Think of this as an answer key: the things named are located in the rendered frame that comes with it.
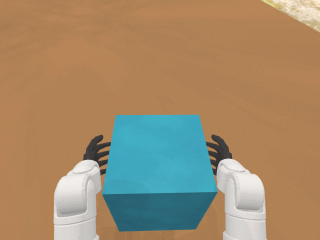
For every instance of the right robot forearm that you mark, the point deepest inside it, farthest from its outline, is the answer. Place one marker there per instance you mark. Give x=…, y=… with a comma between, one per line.
x=245, y=206

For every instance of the left robot forearm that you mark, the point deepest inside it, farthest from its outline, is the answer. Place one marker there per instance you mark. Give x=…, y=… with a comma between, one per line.
x=75, y=203

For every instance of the carton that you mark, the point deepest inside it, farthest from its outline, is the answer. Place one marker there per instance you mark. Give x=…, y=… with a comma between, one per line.
x=159, y=175

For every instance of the robot right hand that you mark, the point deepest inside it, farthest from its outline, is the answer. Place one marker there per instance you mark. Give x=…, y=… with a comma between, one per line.
x=222, y=152

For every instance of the robot left hand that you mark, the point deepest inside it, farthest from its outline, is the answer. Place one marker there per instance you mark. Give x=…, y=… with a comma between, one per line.
x=93, y=148

